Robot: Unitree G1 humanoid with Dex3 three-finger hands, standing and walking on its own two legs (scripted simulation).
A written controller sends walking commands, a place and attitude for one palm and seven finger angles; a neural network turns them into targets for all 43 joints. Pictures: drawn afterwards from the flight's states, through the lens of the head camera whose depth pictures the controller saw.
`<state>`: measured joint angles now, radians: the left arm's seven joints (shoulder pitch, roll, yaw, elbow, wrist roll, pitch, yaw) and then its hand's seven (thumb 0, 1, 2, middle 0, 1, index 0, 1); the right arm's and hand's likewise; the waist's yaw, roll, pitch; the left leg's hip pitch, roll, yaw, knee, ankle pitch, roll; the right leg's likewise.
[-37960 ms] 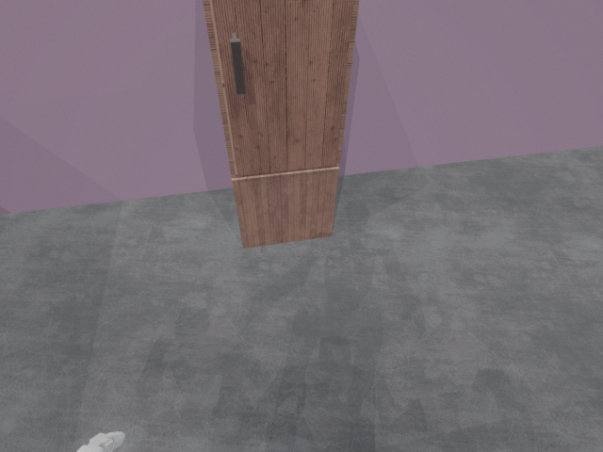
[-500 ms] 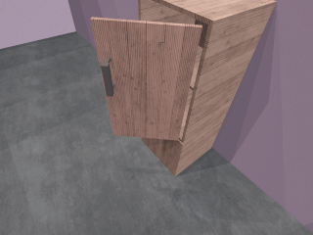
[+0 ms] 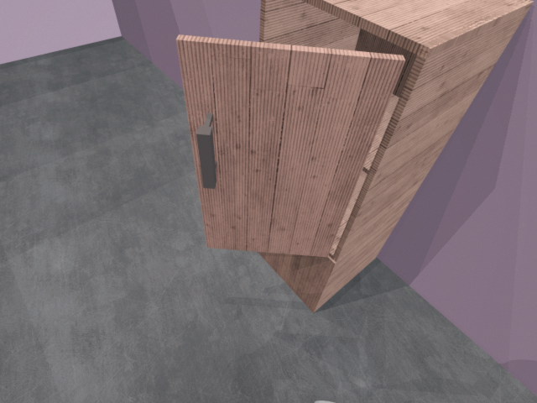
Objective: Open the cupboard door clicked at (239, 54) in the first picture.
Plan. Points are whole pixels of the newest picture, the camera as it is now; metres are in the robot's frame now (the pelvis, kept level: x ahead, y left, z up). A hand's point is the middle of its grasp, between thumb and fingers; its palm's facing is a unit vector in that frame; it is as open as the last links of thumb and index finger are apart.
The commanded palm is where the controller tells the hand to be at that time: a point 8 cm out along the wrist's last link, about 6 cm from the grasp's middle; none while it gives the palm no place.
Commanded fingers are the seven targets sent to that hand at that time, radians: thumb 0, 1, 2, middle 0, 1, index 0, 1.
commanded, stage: come to a stop and stand still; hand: left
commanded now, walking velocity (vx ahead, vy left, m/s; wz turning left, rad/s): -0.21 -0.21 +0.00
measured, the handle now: (209, 151) +0.53 +0.15 +0.05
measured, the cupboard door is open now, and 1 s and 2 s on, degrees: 47 47 47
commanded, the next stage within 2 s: look again from close up in 0.76 s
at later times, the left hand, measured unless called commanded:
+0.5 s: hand out of the picture +0.09 +0.11 -0.17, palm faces +0.02 -0.98 -0.21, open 7.3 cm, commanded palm none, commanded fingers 0.00 0.90 0.90 -0.20 -0.30 -0.20 -0.30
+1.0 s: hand out of the picture -0.09 +0.13 -0.17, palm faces +0.04 -0.98 -0.19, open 7.4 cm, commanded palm none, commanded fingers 0.00 0.90 0.90 -0.20 -0.30 -0.20 -0.30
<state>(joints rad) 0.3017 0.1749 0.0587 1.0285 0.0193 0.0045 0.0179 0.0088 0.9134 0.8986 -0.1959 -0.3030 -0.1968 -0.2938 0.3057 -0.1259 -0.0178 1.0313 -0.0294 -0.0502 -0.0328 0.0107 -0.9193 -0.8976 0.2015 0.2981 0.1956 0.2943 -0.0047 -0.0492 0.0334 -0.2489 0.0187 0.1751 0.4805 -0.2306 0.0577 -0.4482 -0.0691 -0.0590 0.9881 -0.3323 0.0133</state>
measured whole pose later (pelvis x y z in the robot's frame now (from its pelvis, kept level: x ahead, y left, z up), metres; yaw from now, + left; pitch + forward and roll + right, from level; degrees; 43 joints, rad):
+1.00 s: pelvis -0.03 -0.04 +0.00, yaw +0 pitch -1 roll +0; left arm 0.38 0.12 -0.02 1.13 0.02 0.00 0.03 0.01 0.91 0.90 -0.20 -0.30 -0.20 -0.29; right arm 0.32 -0.16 0.00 1.05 -0.02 0.00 -0.02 0.01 -0.92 -0.90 0.20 0.30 0.20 0.29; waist 0.01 0.03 0.03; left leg -0.20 -0.01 0.08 0.50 -0.29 0.04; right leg -0.29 -0.04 -0.09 0.49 -0.18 -0.02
